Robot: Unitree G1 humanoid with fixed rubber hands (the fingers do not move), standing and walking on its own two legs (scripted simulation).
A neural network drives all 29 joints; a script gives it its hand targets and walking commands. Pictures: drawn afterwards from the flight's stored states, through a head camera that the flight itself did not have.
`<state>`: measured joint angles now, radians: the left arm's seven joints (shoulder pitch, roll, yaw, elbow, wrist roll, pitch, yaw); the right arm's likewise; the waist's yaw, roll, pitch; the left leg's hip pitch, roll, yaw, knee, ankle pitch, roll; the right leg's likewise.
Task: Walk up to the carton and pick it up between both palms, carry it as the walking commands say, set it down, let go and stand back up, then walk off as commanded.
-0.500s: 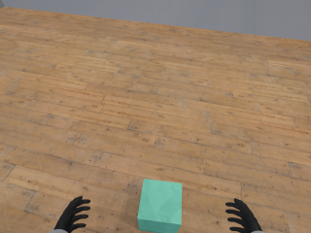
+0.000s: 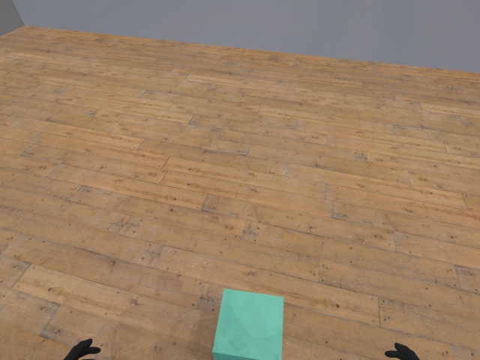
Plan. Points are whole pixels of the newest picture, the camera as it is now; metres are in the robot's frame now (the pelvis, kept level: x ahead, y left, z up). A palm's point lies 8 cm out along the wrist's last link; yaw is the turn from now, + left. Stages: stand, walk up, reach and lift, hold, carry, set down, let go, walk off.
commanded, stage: stand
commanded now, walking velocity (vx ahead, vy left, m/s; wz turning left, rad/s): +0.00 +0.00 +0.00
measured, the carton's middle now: (249, 334) +0.37 -0.02 -0.65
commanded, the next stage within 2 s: walk off in 1.38 s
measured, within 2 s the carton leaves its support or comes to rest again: neither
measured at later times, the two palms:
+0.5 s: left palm out of the picture +0.09 +0.30 -0.09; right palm out of the picture +0.10 -0.30 -0.10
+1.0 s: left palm out of the picture +0.07 +0.31 -0.09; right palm out of the picture +0.08 -0.30 -0.10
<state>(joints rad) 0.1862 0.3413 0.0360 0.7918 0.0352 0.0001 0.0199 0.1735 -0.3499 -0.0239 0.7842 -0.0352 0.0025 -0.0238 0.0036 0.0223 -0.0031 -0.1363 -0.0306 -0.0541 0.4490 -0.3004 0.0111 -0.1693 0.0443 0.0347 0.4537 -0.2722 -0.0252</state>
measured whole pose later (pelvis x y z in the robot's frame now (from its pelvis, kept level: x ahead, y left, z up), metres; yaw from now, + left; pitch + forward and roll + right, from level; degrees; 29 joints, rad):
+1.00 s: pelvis -0.02 +0.00 +0.01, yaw +1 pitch -2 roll +0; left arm 0.13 0.38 0.02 1.01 0.02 -0.01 0.01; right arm 0.14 -0.39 0.00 1.00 -0.02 -0.02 -0.02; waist 0.01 0.01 0.02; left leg -0.09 -0.03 -0.06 0.34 -0.21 0.01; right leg -0.11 0.03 0.03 0.34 -0.19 -0.02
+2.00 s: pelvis -0.11 +0.12 -0.02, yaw -1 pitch -1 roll +2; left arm 0.13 0.41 0.09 1.00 0.03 0.07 0.05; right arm 0.17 -0.36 -0.06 0.96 -0.03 0.13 0.04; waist 0.02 -0.05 0.13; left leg -0.21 0.02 -0.03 0.53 -0.30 -0.07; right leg -0.39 -0.16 0.15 0.51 -0.14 0.13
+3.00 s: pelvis -0.45 +0.44 -0.01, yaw -6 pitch -1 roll +0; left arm 0.20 0.29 0.08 0.97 0.00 0.10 0.09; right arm 0.12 -0.26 -0.02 0.81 -0.03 0.12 -0.01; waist 0.00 -0.02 0.10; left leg -0.31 0.01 0.02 0.52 -0.19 0.01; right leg -0.31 0.05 -0.11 0.96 -0.53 -0.01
